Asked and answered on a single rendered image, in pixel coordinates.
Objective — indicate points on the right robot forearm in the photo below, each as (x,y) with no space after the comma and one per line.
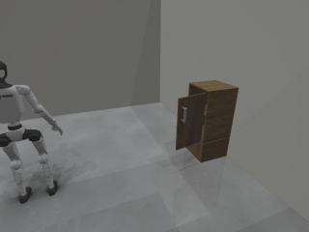
(47,117)

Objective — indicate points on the robot right foot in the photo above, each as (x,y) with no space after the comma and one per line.
(51,190)

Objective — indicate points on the handle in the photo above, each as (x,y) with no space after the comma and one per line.
(184,114)

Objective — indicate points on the robot right upper arm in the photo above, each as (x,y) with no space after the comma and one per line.
(30,97)

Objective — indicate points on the humanoid robot head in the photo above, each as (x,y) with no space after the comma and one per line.
(3,83)

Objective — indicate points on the robot right hand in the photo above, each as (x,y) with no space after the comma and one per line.
(57,127)

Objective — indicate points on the cupboard door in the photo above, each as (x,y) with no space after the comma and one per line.
(190,132)

